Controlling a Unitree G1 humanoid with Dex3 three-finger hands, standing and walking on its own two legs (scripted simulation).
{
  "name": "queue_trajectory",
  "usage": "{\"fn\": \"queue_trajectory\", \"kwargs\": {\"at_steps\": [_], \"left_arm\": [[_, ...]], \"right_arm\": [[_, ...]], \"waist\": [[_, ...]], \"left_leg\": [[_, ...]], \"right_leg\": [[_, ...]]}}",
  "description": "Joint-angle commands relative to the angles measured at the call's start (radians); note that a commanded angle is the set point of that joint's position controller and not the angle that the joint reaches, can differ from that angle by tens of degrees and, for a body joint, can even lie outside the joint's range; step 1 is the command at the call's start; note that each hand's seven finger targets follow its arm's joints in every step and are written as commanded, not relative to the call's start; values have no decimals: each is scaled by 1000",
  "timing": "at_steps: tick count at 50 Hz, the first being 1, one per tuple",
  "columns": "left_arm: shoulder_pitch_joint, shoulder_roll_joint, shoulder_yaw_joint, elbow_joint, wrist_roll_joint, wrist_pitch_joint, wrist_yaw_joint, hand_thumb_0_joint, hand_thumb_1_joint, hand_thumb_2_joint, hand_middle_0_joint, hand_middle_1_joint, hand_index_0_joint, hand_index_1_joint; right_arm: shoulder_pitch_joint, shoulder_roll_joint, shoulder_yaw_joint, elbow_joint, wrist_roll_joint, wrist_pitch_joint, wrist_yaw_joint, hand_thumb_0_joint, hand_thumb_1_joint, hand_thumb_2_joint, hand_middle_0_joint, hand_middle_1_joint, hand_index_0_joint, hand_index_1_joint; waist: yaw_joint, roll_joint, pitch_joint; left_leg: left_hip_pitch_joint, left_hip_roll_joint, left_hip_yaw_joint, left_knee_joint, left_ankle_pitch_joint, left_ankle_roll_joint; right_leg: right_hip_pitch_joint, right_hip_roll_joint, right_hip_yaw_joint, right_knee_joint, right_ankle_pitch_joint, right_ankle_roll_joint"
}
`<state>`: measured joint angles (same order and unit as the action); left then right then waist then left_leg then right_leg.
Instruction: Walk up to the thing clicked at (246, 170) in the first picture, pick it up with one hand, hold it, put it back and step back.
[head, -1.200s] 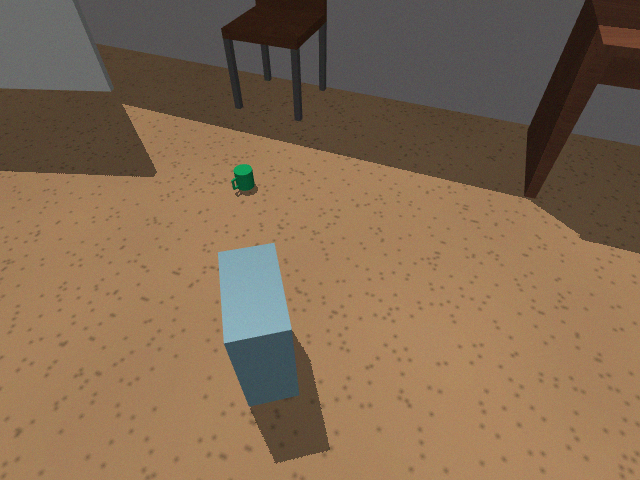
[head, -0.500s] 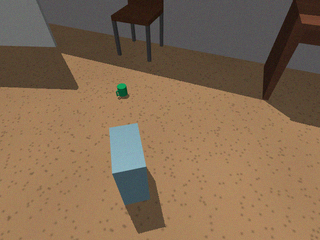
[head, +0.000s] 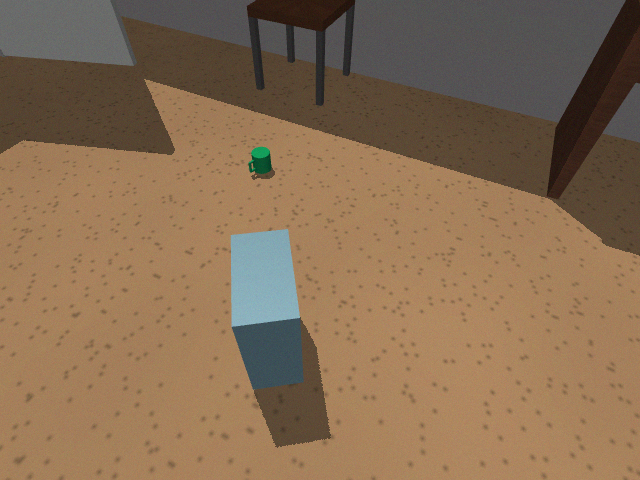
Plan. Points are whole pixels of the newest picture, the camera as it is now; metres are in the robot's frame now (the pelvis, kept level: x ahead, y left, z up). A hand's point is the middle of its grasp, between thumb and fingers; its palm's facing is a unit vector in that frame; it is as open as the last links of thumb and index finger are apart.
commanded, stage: walk up
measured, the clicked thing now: (259, 162) +1.63 +0.21 -0.73
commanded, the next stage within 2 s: none
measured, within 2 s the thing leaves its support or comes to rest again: neither
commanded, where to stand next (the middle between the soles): +0.03 +0.01 m, yaw +88 degrees
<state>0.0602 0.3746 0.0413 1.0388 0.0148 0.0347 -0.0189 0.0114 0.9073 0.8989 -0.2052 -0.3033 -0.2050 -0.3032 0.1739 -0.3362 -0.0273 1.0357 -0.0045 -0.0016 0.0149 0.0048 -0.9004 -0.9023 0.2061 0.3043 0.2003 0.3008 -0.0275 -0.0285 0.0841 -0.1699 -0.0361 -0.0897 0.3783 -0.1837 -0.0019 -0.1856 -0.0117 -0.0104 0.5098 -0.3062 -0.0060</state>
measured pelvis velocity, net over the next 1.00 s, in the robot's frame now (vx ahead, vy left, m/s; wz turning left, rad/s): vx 0.02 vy -0.08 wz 0.96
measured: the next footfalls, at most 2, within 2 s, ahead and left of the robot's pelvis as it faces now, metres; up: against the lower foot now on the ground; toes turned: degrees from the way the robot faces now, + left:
left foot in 0.52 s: +0.00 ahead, +0.08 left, +0.00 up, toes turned +34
right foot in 0.82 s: +0.17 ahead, -0.10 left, +0.00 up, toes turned +46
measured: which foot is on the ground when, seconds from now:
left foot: down 0.00-0.16, up 0.18-0.50, down 0.52-0.84, up 0.86-1.00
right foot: down 0.00-0.54, up 0.56-0.80, down 0.82-1.00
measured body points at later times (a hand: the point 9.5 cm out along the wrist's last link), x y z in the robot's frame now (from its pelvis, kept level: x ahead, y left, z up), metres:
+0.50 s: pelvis +0.00 -0.06 -0.02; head +0.03 -0.03 +0.43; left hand -0.06 +0.27 -0.13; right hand +0.24 -0.30 -0.11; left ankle -0.03 +0.07 -0.73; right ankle +0.00 -0.15 -0.74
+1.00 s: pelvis +0.02 -0.08 -0.02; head +0.06 -0.06 +0.43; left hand -0.20 +0.18 -0.09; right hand +0.35 -0.16 -0.13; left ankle -0.08 +0.02 -0.68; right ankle +0.14 -0.13 -0.74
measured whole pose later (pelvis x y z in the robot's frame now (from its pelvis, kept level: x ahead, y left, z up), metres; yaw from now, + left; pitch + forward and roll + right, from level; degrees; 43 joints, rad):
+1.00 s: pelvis +0.02 -0.08 -0.02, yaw +55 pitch -2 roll +1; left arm 0.28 0.41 0.05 0.72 0.04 -0.03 0.01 0.01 0.91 0.90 -0.21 -0.30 -0.21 -0.30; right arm 0.25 -0.44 -0.10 0.65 -0.05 0.07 0.08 0.01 -0.90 -0.90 0.21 0.30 0.20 0.30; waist 0.02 0.06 0.11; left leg -0.52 -0.04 -0.08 1.11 -0.38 -0.02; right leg -0.30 -0.11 -0.13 0.63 -0.29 0.00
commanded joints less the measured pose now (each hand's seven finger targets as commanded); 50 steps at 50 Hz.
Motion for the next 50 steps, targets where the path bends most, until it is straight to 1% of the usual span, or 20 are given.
{"fn": "queue_trajectory", "kwargs": {"at_steps": [1,6,7,8,9,14,19,25,26,27,28,29,32,38,40,41,42,43,46,50], "left_arm": [[-12,173,76,-179,-5,-1,0,0,900,900,-200,-300,-200,-300],[78,179,93,-213,5,-22,4,0,900,900,-200,-300,-200,-300],[108,248,111,-217,21,-23,13,0,900,900,-200,-300,-200,-300],[7,304,118,-267,32,-21,17,0,900,900,-200,-300,-200,-300],[-72,316,123,-298,34,-19,8,0,900,900,-200,-300,-200,-300],[-42,203,95,-304,25,-46,3,0,900,900,-200,-300,-200,-300],[80,254,112,-344,29,-41,-10,0,900,900,-200,-300,-200,-300],[64,270,104,-406,20,-32,-15,0,900,900,-200,-300,-200,-300],[119,226,93,-408,9,-33,-14,0,900,900,-200,-300,-200,-300],[149,148,74,-434,0,-36,-17,0,900,900,-200,-300,-200,-300],[63,198,83,-447,8,-32,-14,0,900,900,-200,-300,-200,-300],[56,236,85,-448,8,-35,-10,0,900,900,-200,-300,-200,-300],[147,230,80,-407,1,-41,-11,0,900,900,-200,-300,-200,-300],[239,198,91,-398,-10,-52,11,0,900,900,-200,-300,-200,-300],[347,215,89,-364,-9,-69,32,0,900,900,-200,-300,-200,-300],[371,296,111,-368,9,-78,42,0,900,900,-200,-300,-200,-300],[302,394,127,-395,25,-85,50,0,900,900,-200,-300,-200,-300],[224,414,126,-410,19,-78,48,0,900,900,-200,-300,-200,-300],[169,318,106,-400,11,-91,50,0,900,900,-200,-300,-200,-300],[240,327,121,-404,25,-96,41,0,900,900,-200,-300,-200,-300]], "right_arm": [[-8,-350,-113,-146,-21,-10,-51,0,-900,-900,200,300,200,300],[-56,-247,-83,-249,-29,6,-33,0,-900,-900,200,300,200,300],[-29,-186,-64,-274,-25,11,-28,0,-900,-900,200,300,200,300],[59,-174,-62,-278,-33,16,-29,0,-900,-900,200,300,200,300],[67,-245,-89,-282,-45,23,-30,0,-900,-900,200,300,200,300],[125,-227,-86,-275,-36,31,35,0,-900,-900,200,300,200,300],[30,-214,-85,-357,-33,36,48,0,-900,-900,200,300,200,300],[153,-239,-119,-374,-36,23,30,0,-900,-900,200,300,200,300],[204,-281,-137,-367,-48,15,19,0,-900,-900,200,300,200,300],[190,-382,-161,-402,-59,10,7,0,-900,-900,200,300,200,300],[202,-407,-166,-413,-40,11,4,0,-900,-900,200,300,200,300],[167,-380,-161,-432,-26,9,-4,0,-900,-900,200,300,200,300],[84,-301,-127,-473,-26,15,-15,0,-900,-900,200,300,200,300],[42,-312,-139,-534,-62,28,12,0,-900,-900,200,300,200,300],[-17,-291,-125,-556,-52,29,15,0,-900,-900,200,300,200,300],[-17,-227,-107,-568,-44,28,12,0,-900,-900,200,300,200,300],[49,-185,-97,-553,-49,31,10,0,-900,-900,200,300,200,300],[92,-276,-125,-533,-65,44,1,0,-900,-900,200,300,200,300],[118,-295,-142,-474,-54,48,36,0,-900,-900,200,300,200,300],[74,-273,-134,-472,-36,42,60,0,-900,-900,200,300,200,300]], "waist": [[48,226,-142],[133,40,-185],[145,-152,-166],[81,-257,-158],[61,-222,-146],[25,-136,-74],[97,-130,-51],[6,-53,-121],[-16,82,-178],[4,336,-173],[-39,294,-175],[-20,175,-142],[19,172,-103],[40,206,-96],[108,174,-156],[131,-28,-148],[85,-256,-117],[44,-176,-120],[11,-91,-28],[78,-171,-71]], "left_leg": [[87,312,-468,-91,366,241],[-203,78,-256,114,157,95],[-415,-38,-143,263,-120,43],[-468,-60,-54,419,-305,1],[-416,35,5,557,-342,-7],[-376,70,60,570,-124,5],[-317,66,135,375,-121,10],[-9,17,195,108,-117,64],[162,34,69,16,-131,117],[282,237,-310,-15,70,214],[182,377,-561,-51,131,360],[127,385,-526,-64,103,359],[67,230,-239,26,116,226],[-210,137,-263,105,232,188],[-290,79,-271,230,187,130],[-415,-24,-204,400,19,73],[-512,-146,-46,602,-367,17],[-459,-22,-77,752,-388,11],[-443,36,-56,815,-198,-8],[-452,65,18,684,-203,-29]], "right_leg": [[-178,4,150,331,-237,-26],[217,10,94,-180,26,-39],[340,-156,245,-262,27,-79],[247,-364,398,-300,12,-161],[83,-501,455,-314,-53,-278],[147,-227,40,-154,384,-144],[180,-283,-3,-134,400,-141],[14,-311,-121,123,342,-95],[-94,-227,-182,381,302,-37],[-377,-40,-209,561,-146,39],[-407,-18,-43,623,-362,41],[-395,-69,47,674,-350,34],[-337,-90,33,470,-245,14],[-92,30,-24,233,-113,-5],[52,11,-9,25,86,-27],[117,-147,208,-141,26,-56],[80,-458,523,-249,79,-124],[-33,-562,595,-251,-25,-244],[-73,-349,227,-189,23,-172],[68,-323,75,-123,83,-179]]}}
